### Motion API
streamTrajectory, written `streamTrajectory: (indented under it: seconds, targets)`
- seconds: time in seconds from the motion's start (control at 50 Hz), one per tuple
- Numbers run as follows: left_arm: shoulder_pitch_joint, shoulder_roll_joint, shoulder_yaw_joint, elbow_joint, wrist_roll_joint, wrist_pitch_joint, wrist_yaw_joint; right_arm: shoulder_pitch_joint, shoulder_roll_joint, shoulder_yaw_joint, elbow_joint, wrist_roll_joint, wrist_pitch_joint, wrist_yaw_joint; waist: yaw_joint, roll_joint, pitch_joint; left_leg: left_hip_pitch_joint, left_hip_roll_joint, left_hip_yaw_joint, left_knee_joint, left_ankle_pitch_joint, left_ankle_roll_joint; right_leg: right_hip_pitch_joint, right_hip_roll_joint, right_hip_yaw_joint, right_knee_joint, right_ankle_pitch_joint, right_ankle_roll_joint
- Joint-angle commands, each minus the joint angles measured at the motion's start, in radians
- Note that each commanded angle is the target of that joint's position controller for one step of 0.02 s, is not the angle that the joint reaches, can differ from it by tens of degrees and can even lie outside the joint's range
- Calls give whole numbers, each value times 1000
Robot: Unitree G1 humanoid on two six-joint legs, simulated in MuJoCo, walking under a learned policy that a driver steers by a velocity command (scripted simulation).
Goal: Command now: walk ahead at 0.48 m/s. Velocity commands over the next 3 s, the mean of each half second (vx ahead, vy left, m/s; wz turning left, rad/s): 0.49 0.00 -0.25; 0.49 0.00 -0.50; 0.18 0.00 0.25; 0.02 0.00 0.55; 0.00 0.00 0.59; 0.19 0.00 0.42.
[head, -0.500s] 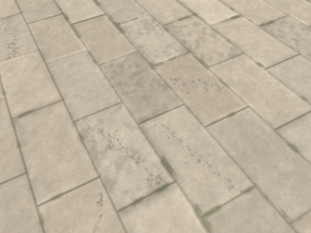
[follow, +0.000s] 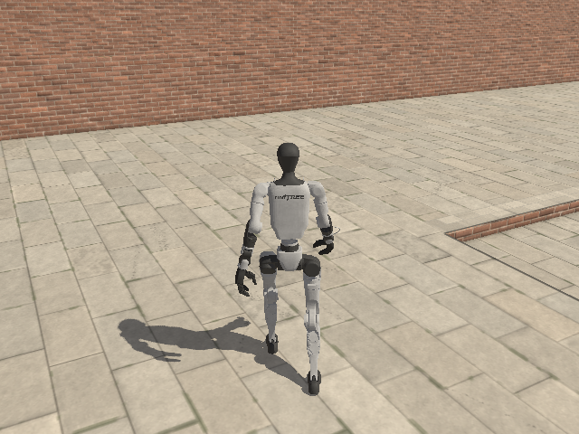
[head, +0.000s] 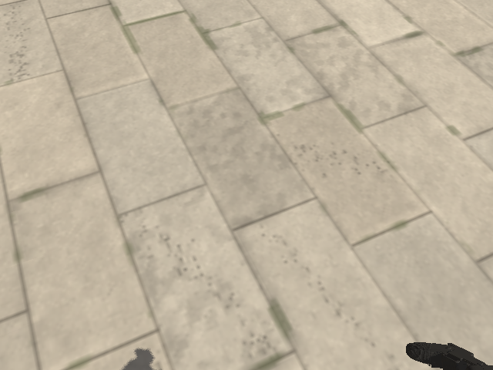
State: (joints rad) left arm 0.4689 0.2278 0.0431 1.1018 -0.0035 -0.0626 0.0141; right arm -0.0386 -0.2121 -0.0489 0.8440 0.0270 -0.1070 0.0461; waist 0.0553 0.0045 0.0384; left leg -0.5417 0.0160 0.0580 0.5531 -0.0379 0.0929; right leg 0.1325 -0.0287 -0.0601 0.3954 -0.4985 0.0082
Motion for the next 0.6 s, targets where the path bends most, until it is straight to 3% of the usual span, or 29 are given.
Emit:
streamTrajectory:
  seconds: [0.02, 0.04, 0.06, 0.08, 0.1, 0.12, 0.14, 0.16, 0.22, 0.3, 0.36, 0.44, 0.48, 0.52, 0.54, 0.56, 0.58, 0.6]
  targets:
    - [110, -50, -33, -77, 0, -30, -14, 502, -311, -89, 93, -25, 2, -8, -148, 278, -448, 977, 382, -750, -169, -352, 279, -702, 93, 76, 880, 1, -32]
    - [26, 53, -10, -77, -30, -61, -19, 471, -218, -62, 90, -20, -2, -6, -181, 195, -405, 936, 358, -834, -275, -412, 236, -807, 61, 216, 1008, -47, -60]
    - [-82, 109, 6, -119, -51, -75, -20, 373, -176, -49, 78, -13, -7, -8, -158, 159, -243, 796, 333, -664, -280, -332, 185, -884, 8, 179, 1029, 28, -76]
    - [-141, 123, 8, -136, -45, -80, -10, 272, -146, -36, 54, -16, -12, -7, -122, 47, -170, 623, 303, -523, -300, -192, 159, -837, -52, 156, 979, 135, -81]
    - [-164, 120, 19, -138, -28, -73, 0, 218, -119, -29, 50, -28, -18, -2, -85, 14, -120, 479, 266, -422, -323, -93, 142, -778, -91, 145, 917, 198, -81]
    - [-125, 99, 22, -129, -25, -55, 1, 198, -89, -20, 57, -39, -22, 1, -44, 34, -111, 403, 237, -340, -352, -67, 129, -711, -122, 158, 881, 232, -86]
    - [-97, 73, 22, -121, -29, -37, 2, 206, -77, -18, 70, -40, -23, 2, -31, 54, -99, 361, 224, -296, -380, -68, 128, -680, -130, 158, 851, 241, -87]
    - [-88, 58, 22, -119, -32, -23, 3, 224, -83, -19, 83, -39, -25, -2, -24, 60, -79, 330, 216, -252, -405, -60, 132, -677, -136, 155, 825, 243, -85]
    - [-183, 72, 32, -154, -28, -1, 7, 274, -128, -29, 109, -44, -28, -27, -32, 50, -11, 319, 216, -163, -453, -32, 128, -791, -137, 178, 724, 348, -67]
    - [-283, 74, 41, -189, -20, -9, -6, 316, -139, -29, 117, -46, -22, -50, -55, 39, 8, 399, 208, -63, -458, 37, 94, -888, -96, 200, 528, 550, -55]
    - [-381, 57, 32, -223, -15, -14, -23, 341, -146, -26, 118, -40, -19, -62, -87, 35, 31, 433, 200, 17, -470, 61, 68, -869, -80, 131, 384, 644, -54]
    - [-496, 32, 16, -286, -15, -14, -49, 420, -159, -31, 142, -33, 3, -68, -132, 19, 69, 599, 242, 73, -420, 143, 60, -933, -72, 76, 275, 595, -67]
    - [-532, 33, 13, -322, -17, -14, -64, 428, -173, -37, 142, -27, 20, -71, -134, 24, 75, 669, 269, 92, -363, 239, 56, -946, -59, 36, 247, 505, -81]
    - [-509, 55, 22, -346, -20, -14, -78, 393, -199, -44, 123, -22, 33, -76, -97, 60, 40, 684, 275, 129, -262, 533, 35, -841, -12, -27, 230, 399, -111]
    - [-464, 78, 34, -347, -21, -11, -81, 378, -216, -49, 112, -21, 40, -81, -65, 90, -4, 685, 274, 143, -174, 724, 24, -749, 27, -62, 239, 349, -131]
    - [-357, 117, 55, -331, -24, -9, -82, 360, -229, -52, 100, -21, 47, -85, -4, 110, -69, 662, 264, 157, -22, 852, 10, -603, 71, -82, 233, 320, -157]
    - [-193, 180, 88, -294, -26, -8, -74, 338, -230, -50, 87, -16, 50, -86, 84, 92, -156, 566, 222, 175, 201, 801, -23, -356, 105, -64, 153, 387, -198]
    - [-48, 283, 122, -270, -21, 2, -48, 351, -200, -37, 57, -33, 36, -83, 120, -56, -264, 290, 167, 177, 536, 396, -67, -41, -78, 229, 135, 390, -270]
